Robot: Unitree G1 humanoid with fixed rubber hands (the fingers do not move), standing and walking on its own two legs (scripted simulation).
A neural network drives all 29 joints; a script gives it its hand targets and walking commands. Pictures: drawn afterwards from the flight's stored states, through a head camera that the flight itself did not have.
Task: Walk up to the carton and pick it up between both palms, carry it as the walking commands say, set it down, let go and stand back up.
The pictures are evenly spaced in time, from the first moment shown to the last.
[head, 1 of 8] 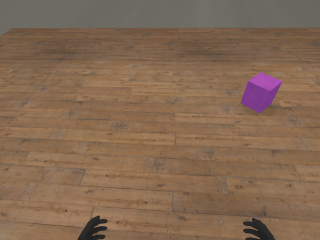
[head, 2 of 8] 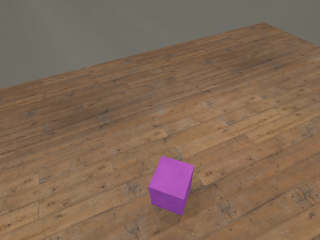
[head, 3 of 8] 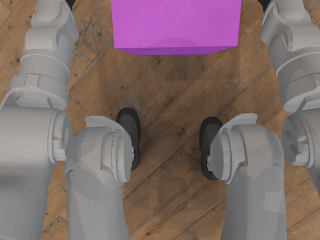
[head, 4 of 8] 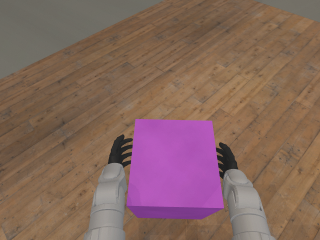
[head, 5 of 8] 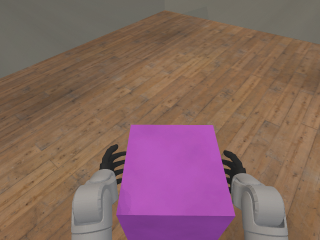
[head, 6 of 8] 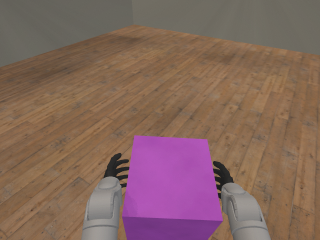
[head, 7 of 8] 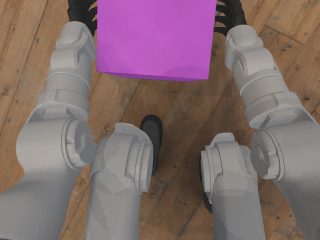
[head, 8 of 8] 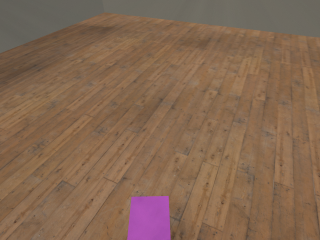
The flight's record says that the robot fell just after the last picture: no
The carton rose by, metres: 0.67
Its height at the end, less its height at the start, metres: +0.00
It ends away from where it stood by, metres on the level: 2.11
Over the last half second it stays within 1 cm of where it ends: yes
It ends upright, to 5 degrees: yes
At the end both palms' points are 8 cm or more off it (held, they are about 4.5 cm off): yes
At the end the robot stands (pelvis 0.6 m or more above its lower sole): yes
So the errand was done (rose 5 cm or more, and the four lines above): yes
